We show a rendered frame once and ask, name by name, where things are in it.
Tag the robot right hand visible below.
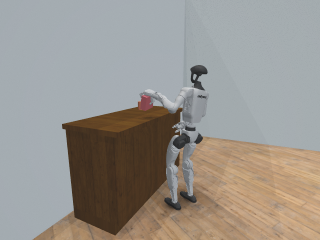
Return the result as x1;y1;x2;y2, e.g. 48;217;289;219
172;121;186;133

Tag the robot right upper arm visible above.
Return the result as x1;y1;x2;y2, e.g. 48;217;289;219
202;91;209;117

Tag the robot left upper arm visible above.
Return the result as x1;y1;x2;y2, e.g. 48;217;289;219
167;87;194;114

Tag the table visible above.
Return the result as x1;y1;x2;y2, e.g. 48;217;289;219
62;106;183;235

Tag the robot left hand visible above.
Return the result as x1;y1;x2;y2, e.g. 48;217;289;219
139;89;155;105

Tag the robot left forearm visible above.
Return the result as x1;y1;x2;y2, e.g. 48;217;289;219
152;91;175;109

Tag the right robot foot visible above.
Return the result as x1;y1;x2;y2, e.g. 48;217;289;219
180;191;197;203

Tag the sponge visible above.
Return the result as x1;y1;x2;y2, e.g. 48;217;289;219
140;95;153;111

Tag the robot right shin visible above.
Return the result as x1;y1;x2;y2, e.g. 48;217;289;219
182;160;194;196

